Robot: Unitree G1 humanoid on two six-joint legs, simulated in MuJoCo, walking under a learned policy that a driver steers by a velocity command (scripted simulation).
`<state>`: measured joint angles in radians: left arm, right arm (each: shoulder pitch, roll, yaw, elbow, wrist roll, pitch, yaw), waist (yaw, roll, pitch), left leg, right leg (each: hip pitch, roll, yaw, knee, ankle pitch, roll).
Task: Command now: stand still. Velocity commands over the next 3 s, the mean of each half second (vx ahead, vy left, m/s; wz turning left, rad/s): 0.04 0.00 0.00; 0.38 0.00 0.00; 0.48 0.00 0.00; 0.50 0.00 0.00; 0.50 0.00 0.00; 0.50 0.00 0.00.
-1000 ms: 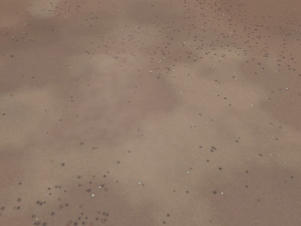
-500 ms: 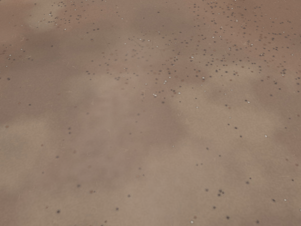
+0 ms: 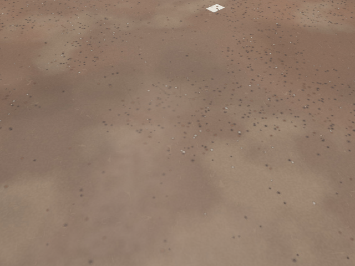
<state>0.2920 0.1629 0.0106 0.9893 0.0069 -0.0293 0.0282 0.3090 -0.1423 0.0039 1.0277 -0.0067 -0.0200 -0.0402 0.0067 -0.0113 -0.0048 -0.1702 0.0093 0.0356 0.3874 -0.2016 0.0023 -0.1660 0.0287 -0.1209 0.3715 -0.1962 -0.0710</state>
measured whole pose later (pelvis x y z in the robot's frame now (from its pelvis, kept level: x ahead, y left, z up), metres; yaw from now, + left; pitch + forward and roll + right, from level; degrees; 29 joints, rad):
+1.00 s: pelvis +0.19 +0.07 +0.00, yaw +0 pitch +2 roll +0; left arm 0.14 0.21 0.05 0.94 0.02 -0.05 -0.04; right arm 0.51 -0.13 -0.02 1.08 -0.02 -0.10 -0.01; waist -0.04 -0.03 -0.02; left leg 0.03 -0.05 0.08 0.18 -0.24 0.06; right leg -0.63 -0.08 -0.05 0.93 -0.13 -0.04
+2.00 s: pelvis +0.78 +0.07 +0.00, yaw +0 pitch -1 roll +1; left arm 0.22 0.22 0.06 0.96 0.04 -0.05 -0.02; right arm 0.36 -0.20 -0.06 1.04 -0.01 -0.09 0.00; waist -0.01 -0.03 0.04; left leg -0.12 -0.08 0.11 0.29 -0.17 0.10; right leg -0.57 -0.10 0.01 1.06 -0.21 -0.05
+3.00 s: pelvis +1.34 +0.06 -0.01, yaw +0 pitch +0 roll +0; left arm 0.34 0.20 0.05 1.02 0.02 -0.08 0.00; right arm 0.18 -0.21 -0.06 0.95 -0.02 -0.07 0.01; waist 0.02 -0.02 0.06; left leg -0.30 -0.04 0.12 0.46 -0.17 0.09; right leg -0.32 -0.01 -0.01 1.16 -0.34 -0.09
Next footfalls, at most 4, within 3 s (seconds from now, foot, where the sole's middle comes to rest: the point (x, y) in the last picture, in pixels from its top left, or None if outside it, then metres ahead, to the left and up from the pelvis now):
0.72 left None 0.14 0.15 -0.78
1.20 right None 0.50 -0.04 -0.78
1.76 left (154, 204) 0.82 0.13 -0.78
2.30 right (194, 150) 1.13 -0.05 -0.78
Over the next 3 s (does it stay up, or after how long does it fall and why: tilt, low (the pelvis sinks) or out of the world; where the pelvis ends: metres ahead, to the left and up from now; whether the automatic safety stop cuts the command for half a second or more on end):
stays up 1.34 0.06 -0.01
